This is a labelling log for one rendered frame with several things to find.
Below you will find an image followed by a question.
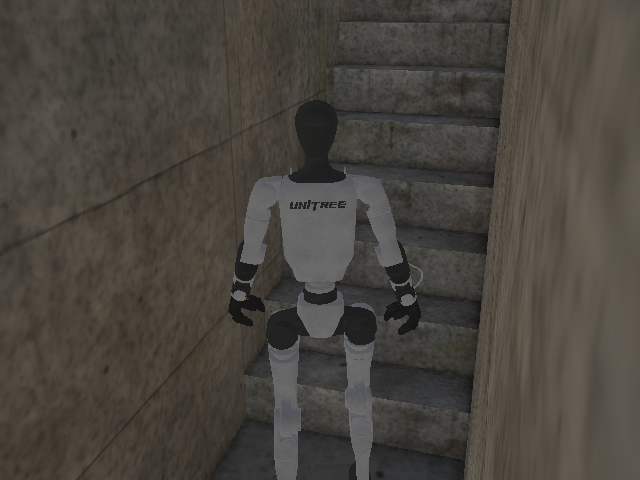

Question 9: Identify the robot head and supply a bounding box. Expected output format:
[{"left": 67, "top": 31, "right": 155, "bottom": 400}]
[{"left": 288, "top": 100, "right": 346, "bottom": 183}]

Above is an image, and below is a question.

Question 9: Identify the right robot forearm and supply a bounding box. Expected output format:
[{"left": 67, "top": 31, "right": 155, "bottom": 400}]
[{"left": 385, "top": 240, "right": 417, "bottom": 306}]

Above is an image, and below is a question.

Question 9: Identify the robot right shin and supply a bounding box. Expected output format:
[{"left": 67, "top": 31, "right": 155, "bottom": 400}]
[{"left": 349, "top": 386, "right": 373, "bottom": 480}]

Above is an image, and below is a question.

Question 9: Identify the robot left hand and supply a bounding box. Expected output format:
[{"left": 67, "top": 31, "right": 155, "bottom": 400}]
[{"left": 228, "top": 295, "right": 265, "bottom": 327}]

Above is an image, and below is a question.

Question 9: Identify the robot right upper arm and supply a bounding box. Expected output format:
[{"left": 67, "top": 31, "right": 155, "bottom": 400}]
[{"left": 352, "top": 175, "right": 403, "bottom": 267}]

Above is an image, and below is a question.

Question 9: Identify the left robot forearm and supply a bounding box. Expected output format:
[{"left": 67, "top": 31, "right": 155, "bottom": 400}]
[{"left": 231, "top": 239, "right": 258, "bottom": 301}]

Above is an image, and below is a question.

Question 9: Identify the robot left upper arm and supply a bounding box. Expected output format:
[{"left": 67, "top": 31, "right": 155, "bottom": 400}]
[{"left": 240, "top": 176, "right": 282, "bottom": 265}]

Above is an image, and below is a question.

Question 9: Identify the robot right hand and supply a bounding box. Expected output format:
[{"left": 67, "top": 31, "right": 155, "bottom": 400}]
[{"left": 384, "top": 300, "right": 421, "bottom": 335}]

